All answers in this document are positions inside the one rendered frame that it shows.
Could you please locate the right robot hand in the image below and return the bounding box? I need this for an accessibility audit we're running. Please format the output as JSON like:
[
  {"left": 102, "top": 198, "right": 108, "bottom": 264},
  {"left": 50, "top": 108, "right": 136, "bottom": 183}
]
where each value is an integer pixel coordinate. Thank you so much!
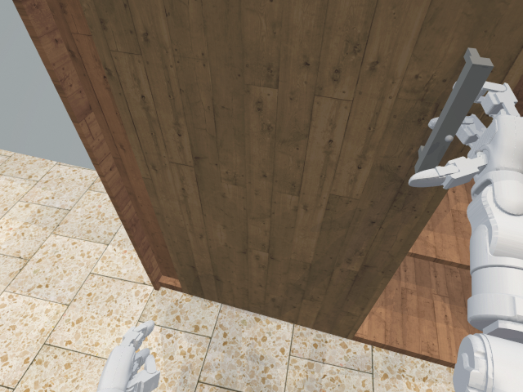
[{"left": 409, "top": 81, "right": 523, "bottom": 189}]

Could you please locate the robot right upper arm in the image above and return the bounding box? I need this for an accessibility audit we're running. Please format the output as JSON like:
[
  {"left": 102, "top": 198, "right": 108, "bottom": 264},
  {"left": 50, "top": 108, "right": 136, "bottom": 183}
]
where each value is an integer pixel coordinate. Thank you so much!
[{"left": 453, "top": 333, "right": 523, "bottom": 392}]

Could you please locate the left robot hand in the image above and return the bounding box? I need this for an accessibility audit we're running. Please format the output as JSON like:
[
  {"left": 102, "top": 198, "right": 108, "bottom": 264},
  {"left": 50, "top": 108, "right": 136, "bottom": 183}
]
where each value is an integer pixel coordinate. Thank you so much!
[{"left": 96, "top": 320, "right": 160, "bottom": 392}]

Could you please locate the handle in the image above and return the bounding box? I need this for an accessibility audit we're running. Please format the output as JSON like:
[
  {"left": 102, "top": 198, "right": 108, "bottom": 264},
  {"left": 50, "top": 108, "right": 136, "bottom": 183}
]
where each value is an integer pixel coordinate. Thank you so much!
[{"left": 414, "top": 47, "right": 494, "bottom": 174}]

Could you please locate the right robot forearm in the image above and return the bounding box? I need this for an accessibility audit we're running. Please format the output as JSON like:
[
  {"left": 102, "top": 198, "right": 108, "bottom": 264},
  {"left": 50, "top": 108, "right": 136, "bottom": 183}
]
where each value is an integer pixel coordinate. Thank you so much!
[{"left": 467, "top": 170, "right": 523, "bottom": 344}]

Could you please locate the wardrobe door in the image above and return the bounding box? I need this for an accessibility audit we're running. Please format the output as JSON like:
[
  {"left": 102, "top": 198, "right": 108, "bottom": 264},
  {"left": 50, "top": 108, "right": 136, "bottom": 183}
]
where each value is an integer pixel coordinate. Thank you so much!
[
  {"left": 79, "top": 0, "right": 523, "bottom": 340},
  {"left": 46, "top": 0, "right": 178, "bottom": 279}
]

